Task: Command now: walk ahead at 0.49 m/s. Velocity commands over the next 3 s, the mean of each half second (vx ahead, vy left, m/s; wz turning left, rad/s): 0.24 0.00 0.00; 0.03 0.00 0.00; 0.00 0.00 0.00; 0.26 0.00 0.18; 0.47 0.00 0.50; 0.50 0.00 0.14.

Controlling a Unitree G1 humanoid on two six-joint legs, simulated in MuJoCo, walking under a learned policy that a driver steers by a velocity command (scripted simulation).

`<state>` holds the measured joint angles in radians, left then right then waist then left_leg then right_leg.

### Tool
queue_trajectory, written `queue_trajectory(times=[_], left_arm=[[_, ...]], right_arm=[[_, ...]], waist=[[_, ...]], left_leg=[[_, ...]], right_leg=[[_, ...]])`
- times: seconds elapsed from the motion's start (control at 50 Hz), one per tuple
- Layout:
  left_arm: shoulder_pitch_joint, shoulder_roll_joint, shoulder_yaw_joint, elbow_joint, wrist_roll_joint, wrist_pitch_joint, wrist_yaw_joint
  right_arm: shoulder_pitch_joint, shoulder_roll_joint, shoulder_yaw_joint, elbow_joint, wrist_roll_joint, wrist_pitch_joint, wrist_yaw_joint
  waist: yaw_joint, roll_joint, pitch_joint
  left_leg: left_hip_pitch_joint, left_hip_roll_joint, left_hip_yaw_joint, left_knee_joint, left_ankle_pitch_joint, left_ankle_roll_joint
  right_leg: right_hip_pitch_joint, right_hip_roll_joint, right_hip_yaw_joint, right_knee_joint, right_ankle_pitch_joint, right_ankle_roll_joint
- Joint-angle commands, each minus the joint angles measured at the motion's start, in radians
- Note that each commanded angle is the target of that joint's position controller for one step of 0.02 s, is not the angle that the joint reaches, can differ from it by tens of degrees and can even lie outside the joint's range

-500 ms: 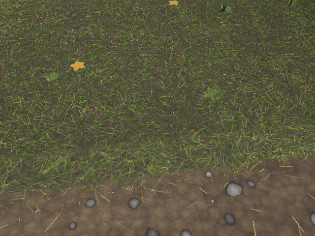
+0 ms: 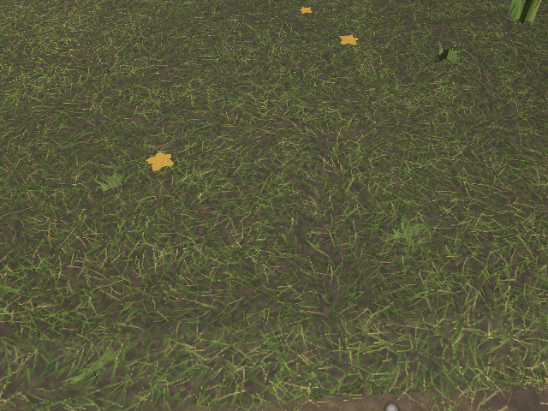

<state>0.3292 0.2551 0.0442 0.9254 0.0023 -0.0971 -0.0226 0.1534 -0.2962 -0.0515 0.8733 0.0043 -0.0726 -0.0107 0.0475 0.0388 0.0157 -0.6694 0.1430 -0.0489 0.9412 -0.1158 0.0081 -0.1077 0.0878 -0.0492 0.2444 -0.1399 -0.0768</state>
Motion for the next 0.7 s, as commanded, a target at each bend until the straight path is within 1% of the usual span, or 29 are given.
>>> queue_trajectory(times=[0.02,0.04,0.06,0.1,0.14,0.18,0.2,0.22,0.24,0.26,0.28,0.3,0.32,0.34,0.36,0.38,0.4,0.42,0.44,0.48,0.52,0.54,0.56,0.58,0.6,0.62,0.64,0.66,0.7], left_arm=[[-0.061,0.163,0.032,-0.065,-0.007,-0.013,0.020],[-0.041,0.168,0.033,-0.057,-0.011,-0.011,0.024],[-0.025,0.169,0.032,-0.046,-0.012,-0.007,0.027],[0.020,0.167,0.030,-0.021,-0.011,0.005,0.030],[0.035,0.171,0.030,-0.004,-0.011,0.022,0.032],[0.011,0.182,0.035,-0.002,-0.013,0.036,0.035],[-0.017,0.185,0.035,-0.006,-0.016,0.042,0.037],[-0.001,0.165,0.028,-0.007,-0.010,0.044,0.038],[0.059,0.112,0.007,-0.026,0.020,0.039,0.038],[0.224,0.007,-0.025,0.015,0.011,0.034,0.029],[0.209,0.106,-0.002,0.037,-0.012,0.036,0.028],[0.105,0.151,0.013,0.012,-0.033,0.044,0.032],[0.037,0.141,0.013,-0.001,-0.029,0.058,0.043],[0.000,0.133,0.018,-0.006,-0.017,0.074,0.055],[0.008,0.116,0.017,-0.005,-0.011,0.090,0.062],[0.020,0.095,0.013,0.003,-0.007,0.100,0.067],[0.030,0.077,0.009,0.009,-0.005,0.105,0.071],[0.026,0.070,0.007,0.012,-0.003,0.107,0.075],[0.011,0.067,0.004,0.012,0.000,0.109,0.076],[-0.009,0.078,0.007,0.017,0.001,0.116,0.075],[-0.018,0.073,0.008,0.027,0.007,0.119,0.070],[-0.031,0.076,0.009,0.029,0.017,0.119,0.068],[-0.045,0.088,0.009,0.022,0.026,0.117,0.068],[-0.054,0.124,0.013,0.015,0.022,0.114,0.071],[-0.074,0.171,0.027,0.033,0.005,0.110,0.069],[-0.088,0.126,0.021,0.036,0.003,0.100,0.065],[-0.097,0.095,0.012,0.043,0.010,0.090,0.063],[-0.111,0.090,0.011,0.045,0.011,0.081,0.061],[-0.108,0.087,0.010,0.056,0.005,0.068,0.060]], right_arm=[[-0.028,-0.042,-0.007,-0.056,-0.005,-0.011,0.005],[-0.067,-0.034,-0.003,-0.067,-0.003,-0.015,0.009],[-0.104,-0.026,0.002,-0.077,-0.003,-0.019,0.013],[-0.157,-0.016,0.009,-0.096,-0.003,-0.025,0.024],[-0.168,-0.033,0.005,-0.111,-0.003,-0.029,0.035],[-0.120,-0.072,-0.007,-0.106,-0.007,-0.032,0.041],[-0.044,-0.091,-0.017,-0.083,-0.013,-0.034,0.039],[0.058,-0.138,-0.034,-0.050,-0.021,-0.039,0.034],[0.162,-0.212,-0.046,-0.035,-0.041,-0.037,0.028],[0.180,-0.197,-0.037,-0.020,-0.036,-0.020,0.029],[0.191,-0.131,-0.022,-0.026,-0.014,-0.007,0.037],[0.112,-0.114,-0.016,-0.035,-0.004,-0.002,0.037],[0.028,-0.089,-0.006,-0.049,-0.010,0.000,0.033],[-0.033,-0.063,0.003,-0.056,-0.017,0.000,0.029],[-0.067,-0.057,0.005,-0.052,-0.029,0.001,0.027],[-0.084,-0.055,0.005,-0.047,-0.038,0.001,0.027],[-0.092,-0.054,0.005,-0.042,-0.041,0.001,0.026],[-0.092,-0.057,0.004,-0.036,-0.041,0.002,0.022],[-0.086,-0.064,0.002,-0.029,-0.037,0.004,0.019],[-0.080,-0.076,0.000,-0.018,-0.026,0.014,0.011],[-0.097,-0.071,0.004,-0.011,-0.015,0.027,0.006],[-0.083,-0.055,0.010,-0.001,-0.011,0.031,0.006],[-0.052,-0.036,0.017,0.015,-0.013,0.032,0.006],[-0.035,-0.038,0.016,0.020,-0.019,0.033,0.007],[-0.004,-0.043,0.009,0.019,-0.016,0.038,0.003],[-0.023,-0.051,0.009,0.023,-0.021,0.042,-0.004],[-0.022,-0.045,0.009,0.024,-0.018,0.045,-0.008],[-0.013,-0.036,0.010,0.032,-0.017,0.049,-0.011],[0.002,-0.034,0.009,0.046,-0.019,0.051,-0.011]], waist=[[-0.031,-0.071,0.051],[-0.016,-0.070,0.055],[-0.004,-0.063,0.066],[0.018,-0.063,0.066],[0.012,-0.090,0.039],[-0.026,-0.116,-0.007],[-0.072,-0.116,-0.046],[-0.109,-0.084,-0.115],[-0.107,0.053,-0.273],[-0.054,0.264,-0.413],[-0.091,0.154,-0.441],[-0.085,0.095,-0.298],[-0.066,0.031,-0.211],[-0.044,0.019,-0.150],[-0.016,0.056,-0.127],[-0.004,0.080,-0.117],[0.003,0.090,-0.118],[0.003,0.090,-0.125],[-0.004,0.086,-0.136],[-0.012,0.076,-0.143],[0.003,0.065,-0.103],[0.002,0.054,-0.073],[-0.003,0.032,-0.040],[-0.025,-0.012,-0.005],[-0.067,-0.118,0.026],[-0.050,-0.122,0.033],[-0.056,-0.131,0.022],[-0.061,-0.135,0.015],[-0.060,-0.120,-0.013]], left_leg=[[0.005,0.007,-0.002,-0.170,0.168,-0.024],[0.024,-0.007,0.014,-0.230,0.206,-0.026],[0.051,-0.023,0.029,-0.286,0.235,-0.027],[0.099,-0.055,0.047,-0.358,0.261,-0.027],[0.125,-0.075,0.036,-0.407,0.227,-0.007],[0.192,-0.095,0.027,-0.448,0.168,0.023],[0.288,-0.115,0.043,-0.488,0.184,0.042],[0.447,-0.104,0.045,-0.520,0.348,0.068],[0.749,0.075,-0.118,-0.411,0.769,0.137],[0.992,0.280,-0.393,-0.420,0.875,0.316],[0.925,0.248,-0.435,-0.485,0.658,0.314],[0.802,0.209,-0.342,-0.530,0.496,0.274],[0.676,0.167,-0.281,-0.570,0.381,0.241],[0.549,0.141,-0.233,-0.612,0.303,0.224],[0.445,0.111,-0.190,-0.649,0.248,0.208],[0.386,0.085,-0.153,-0.672,0.225,0.204],[0.357,0.070,-0.121,-0.680,0.230,0.208],[0.346,0.063,-0.103,-0.682,0.220,0.213],[0.349,0.062,-0.098,-0.686,0.180,0.215],[0.341,0.064,-0.106,-0.705,0.008,0.211],[0.283,0.038,-0.098,-0.715,-0.231,0.175],[0.256,0.016,-0.094,-0.719,-0.333,0.142],[0.239,-0.007,-0.090,-0.715,-0.403,0.099],[0.244,-0.046,-0.065,-0.682,-0.406,0.064],[0.297,-0.103,-0.002,-0.660,-0.337,0.040],[0.377,-0.111,0.015,-0.611,-0.269,0.032],[0.417,-0.111,0.021,-0.586,-0.216,0.037],[0.437,-0.110,0.023,-0.572,-0.170,0.044],[0.454,-0.115,0.035,-0.547,-0.081,0.051]], right_leg=[[-0.089,-0.274,0.177,-0.175,0.031,-0.150],[-0.083,-0.267,0.156,-0.173,0.039,-0.141],[-0.082,-0.258,0.129,-0.159,0.088,-0.132],[-0.049,-0.256,0.101,-0.108,0.199,-0.122],[0.028,-0.278,0.103,-0.029,0.311,-0.101],[0.092,-0.297,0.123,0.063,0.398,-0.069],[0.101,-0.276,0.113,0.149,0.472,-0.045],[0.077,-0.215,0.086,0.297,0.474,-0.009],[-0.101,-0.139,0.048,0.555,0.151,0.038],[-0.353,-0.024,0.067,0.856,-0.518,0.099],[-0.372,-0.045,0.185,0.952,-0.566,0.103],[-0.442,-0.081,0.160,0.976,-0.518,0.103],[-0.445,-0.124,0.135,0.937,-0.446,0.111],[-0.408,-0.157,0.133,0.876,-0.388,0.118],[-0.325,-0.177,0.132,0.807,-0.338,0.122],[-0.265,-0.170,0.113,0.742,-0.313,0.125],[-0.222,-0.165,0.101,0.675,-0.309,0.128],[-0.191,-0.160,0.093,0.607,-0.301,0.128],[-0.165,-0.158,0.088,0.546,-0.271,0.126],[-0.113,-0.154,0.077,0.449,-0.169,0.120],[-0.039,-0.138,0.054,0.323,-0.058,0.102],[-0.013,-0.137,0.053,0.268,-0.034,0.087],[-0.005,-0.168,0.089,0.212,-0.004,0.068],[-0.037,-0.208,0.123,0.178,-0.024,0.047],[-0.145,-0.187,0.116,0.179,-0.175,0.030],[-0.214,-0.175,0.115,0.146,-0.230,0.039],[-0.230,-0.176,0.116,0.128,-0.214,0.055],[-0.224,-0.171,0.112,0.128,-0.162,0.069],[-0.181,-0.168,0.107,0.148,-0.071,0.076]])
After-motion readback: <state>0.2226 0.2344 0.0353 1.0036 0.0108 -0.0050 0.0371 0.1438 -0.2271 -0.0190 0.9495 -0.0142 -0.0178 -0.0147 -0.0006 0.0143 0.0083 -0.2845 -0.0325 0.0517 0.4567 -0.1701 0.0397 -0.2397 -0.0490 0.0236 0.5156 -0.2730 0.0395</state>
